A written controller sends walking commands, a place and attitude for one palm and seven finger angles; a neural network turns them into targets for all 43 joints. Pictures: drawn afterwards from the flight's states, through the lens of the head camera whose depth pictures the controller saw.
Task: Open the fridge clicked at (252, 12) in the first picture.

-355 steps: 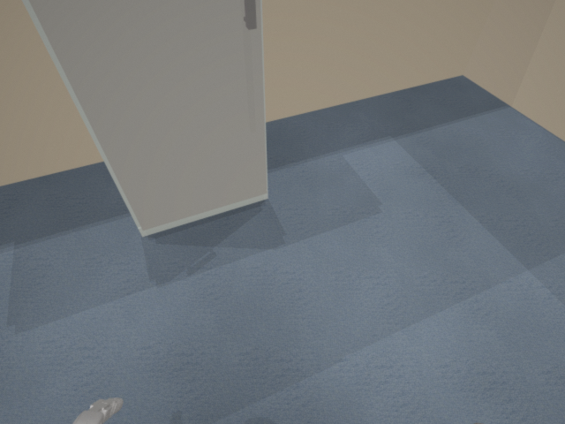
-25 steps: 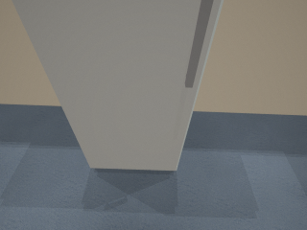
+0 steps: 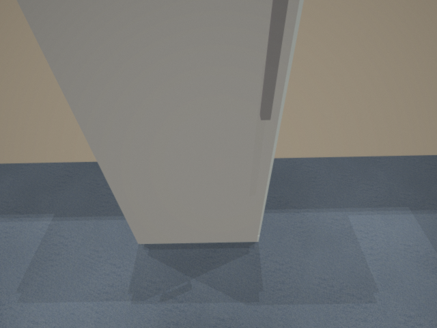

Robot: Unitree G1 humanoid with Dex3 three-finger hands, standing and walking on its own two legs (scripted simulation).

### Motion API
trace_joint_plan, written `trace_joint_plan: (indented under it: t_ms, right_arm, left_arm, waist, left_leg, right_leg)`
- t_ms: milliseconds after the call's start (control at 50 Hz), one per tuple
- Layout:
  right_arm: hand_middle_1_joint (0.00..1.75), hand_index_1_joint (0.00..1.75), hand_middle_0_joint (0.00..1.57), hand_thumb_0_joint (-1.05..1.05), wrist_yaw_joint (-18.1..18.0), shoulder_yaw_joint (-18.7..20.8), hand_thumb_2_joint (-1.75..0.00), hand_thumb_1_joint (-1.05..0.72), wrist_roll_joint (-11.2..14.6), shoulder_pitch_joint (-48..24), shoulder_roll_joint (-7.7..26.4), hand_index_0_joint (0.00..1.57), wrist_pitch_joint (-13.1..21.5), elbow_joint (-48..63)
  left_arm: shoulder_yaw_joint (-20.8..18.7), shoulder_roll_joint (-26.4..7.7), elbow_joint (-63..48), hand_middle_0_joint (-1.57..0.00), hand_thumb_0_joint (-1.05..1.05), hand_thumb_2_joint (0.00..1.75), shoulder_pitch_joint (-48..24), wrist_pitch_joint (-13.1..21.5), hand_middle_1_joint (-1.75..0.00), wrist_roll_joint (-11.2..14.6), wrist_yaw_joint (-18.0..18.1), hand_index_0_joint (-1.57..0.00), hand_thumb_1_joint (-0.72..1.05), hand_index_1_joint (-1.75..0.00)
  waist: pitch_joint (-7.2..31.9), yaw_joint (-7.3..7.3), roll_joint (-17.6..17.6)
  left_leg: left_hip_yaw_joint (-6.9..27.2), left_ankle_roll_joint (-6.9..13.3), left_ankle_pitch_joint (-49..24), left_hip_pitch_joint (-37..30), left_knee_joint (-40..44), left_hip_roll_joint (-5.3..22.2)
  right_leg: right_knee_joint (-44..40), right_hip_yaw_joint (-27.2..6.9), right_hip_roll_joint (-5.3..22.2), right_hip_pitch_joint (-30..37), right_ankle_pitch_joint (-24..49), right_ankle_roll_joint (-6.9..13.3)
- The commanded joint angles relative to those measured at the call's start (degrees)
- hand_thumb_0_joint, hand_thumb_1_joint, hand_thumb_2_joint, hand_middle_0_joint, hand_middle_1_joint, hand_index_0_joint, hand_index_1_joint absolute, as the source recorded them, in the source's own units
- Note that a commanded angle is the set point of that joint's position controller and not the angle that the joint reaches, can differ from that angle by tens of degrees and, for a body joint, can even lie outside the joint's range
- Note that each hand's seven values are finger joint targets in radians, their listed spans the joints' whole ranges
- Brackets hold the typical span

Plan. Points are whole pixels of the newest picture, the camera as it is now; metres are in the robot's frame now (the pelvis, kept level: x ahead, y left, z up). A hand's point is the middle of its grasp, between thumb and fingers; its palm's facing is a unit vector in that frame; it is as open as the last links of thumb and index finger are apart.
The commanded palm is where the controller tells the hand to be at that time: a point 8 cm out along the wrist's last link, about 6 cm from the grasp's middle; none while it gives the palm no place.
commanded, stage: look again from close up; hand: right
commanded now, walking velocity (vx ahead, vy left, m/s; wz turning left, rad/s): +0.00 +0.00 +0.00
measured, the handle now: (273, 41) +0.61 -0.08 +0.26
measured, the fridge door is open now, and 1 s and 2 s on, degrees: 0 0 0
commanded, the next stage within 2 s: shuffle to correct the standing spot in 1.64 s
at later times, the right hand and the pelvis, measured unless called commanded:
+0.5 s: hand out of the picture -0.02 -0.17 -0.18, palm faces +0.05 +0.99 -0.16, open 7.4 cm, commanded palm none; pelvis +0.00 -0.01 +0.00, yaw +0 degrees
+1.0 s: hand out of the picture -0.01 -0.16 -0.18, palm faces +0.05 +0.99 -0.16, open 7.4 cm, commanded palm none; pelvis +0.01 +0.00 +0.00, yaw +0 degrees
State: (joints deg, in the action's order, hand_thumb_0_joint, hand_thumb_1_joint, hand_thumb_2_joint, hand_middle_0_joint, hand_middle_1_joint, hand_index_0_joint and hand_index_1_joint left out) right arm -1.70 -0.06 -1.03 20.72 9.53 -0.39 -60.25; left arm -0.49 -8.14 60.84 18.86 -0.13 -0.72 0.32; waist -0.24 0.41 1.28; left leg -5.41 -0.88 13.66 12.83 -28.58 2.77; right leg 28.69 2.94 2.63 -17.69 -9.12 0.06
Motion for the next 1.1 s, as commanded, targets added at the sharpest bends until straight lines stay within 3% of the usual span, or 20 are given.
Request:
trace_joint_plan:
  t_ms: [0,460,600,720,800,1080]
  right_arm:
    - [0.3,0.3,0.2,0.0,-0.3,1.2,-0.9,-0.9,0.0,3.2,5.4,0.2,1.2,1.8]
    - [0.3,0.3,0.2,0.0,-0.3,1.4,-0.9,-0.9,-0.3,4.2,3.5,0.2,1.2,0.3]
    - [0.3,0.3,0.2,0.0,-0.4,1.4,-0.9,-0.9,-0.2,3.9,3.5,0.2,1.4,0.2]
    - [0.3,0.3,0.2,0.0,-0.4,1.3,-0.9,-0.9,-0.2,3.8,3.4,0.2,1.4,0.0]
    - [0.3,0.3,0.2,0.0,-0.4,1.3,-0.9,-0.9,-0.2,3.6,3.4,0.2,1.4,-0.2]
    - [0.3,0.3,0.2,0.0,-0.4,1.4,-0.9,-0.9,-0.1,3.8,3.2,0.2,1.5,-0.3]
  left_arm:
    - [-1.1,-6.4,-2.2,-0.2,0.0,0.9,1.9,1.1,-0.3,0.0,0.6,-0.2,0.9,-0.3]
    - [-1.3,-5.6,-0.6,-0.2,0.0,0.9,1.8,1.2,-0.3,-0.1,0.7,-0.2,0.9,-0.3]
    - [-1.1,-5.2,-0.5,-0.2,0.0,0.9,1.8,1.3,-0.3,0.0,0.7,-0.2,0.9,-0.3]
    - [-1.0,-5.1,-0.1,-0.2,0.0,0.9,1.7,1.2,-0.3,0.0,0.8,-0.2,0.9,-0.3]
    - [-0.9,-4.9,-0.1,-0.2,0.0,0.9,1.8,1.1,-0.3,0.0,0.7,-0.2,0.9,-0.3]
    - [-0.8,-4.4,0.5,-0.2,0.0,0.9,2.3,1.2,-0.3,0.0,0.9,-0.2,0.9,-0.3]
  waist:
    - [-4.1,-0.21,-1.8]
    - [-4.5,-0.08,-2.5]
    - [-3.6,-0.08,-1.3]
    - [-4.2,-0.07,-2.4]
    - [-4.9,-0.12,-1.0]
    - [-4.6,0.01,-1.3]
  left_leg:
    - [5.4,2.3,8.9,3.6,8.5,3.8]
    - [4.6,2.1,6.4,2.7,8.0,3.4]
    - [4.8,2.2,4.2,1.7,8.5,3.9]
    - [4.6,2.1,4.1,1.8,8.6,3.7]
    - [4.7,2.1,4.7,1.9,9.0,3.8]
    - [4.6,2.2,4.2,1.6,9.4,3.8]
  right_leg:
    - [-8.2,-5.3,3.0,-1.7,-11.6,0.7]
    - [-10.8,-6.3,3.5,-2.0,-12.9,0.8]
    - [-9.6,-5.5,3.3,-0.5,-8.6,0.8]
    - [-10.1,-5.5,3.2,-0.4,-8.8,0.7]
    - [-10.0,-5.3,3.1,-0.6,-9.0,0.6]
    - [-9.1,-4.6,3.0,0.4,-6.5,0.5]
